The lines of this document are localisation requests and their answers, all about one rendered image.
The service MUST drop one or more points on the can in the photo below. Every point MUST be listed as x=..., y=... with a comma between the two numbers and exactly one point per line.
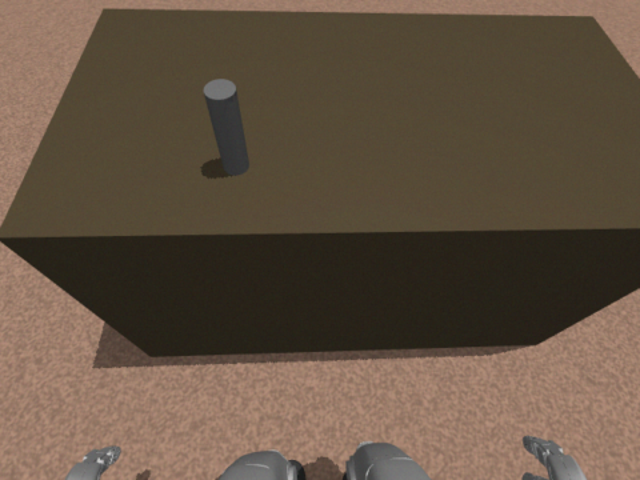
x=223, y=106

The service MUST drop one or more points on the left robot hand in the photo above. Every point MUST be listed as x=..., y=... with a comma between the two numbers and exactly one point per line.
x=94, y=464

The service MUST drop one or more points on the left robot foot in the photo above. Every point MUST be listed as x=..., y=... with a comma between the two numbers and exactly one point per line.
x=299, y=469

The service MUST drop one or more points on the right robot hand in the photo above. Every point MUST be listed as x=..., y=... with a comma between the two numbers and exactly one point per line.
x=549, y=454

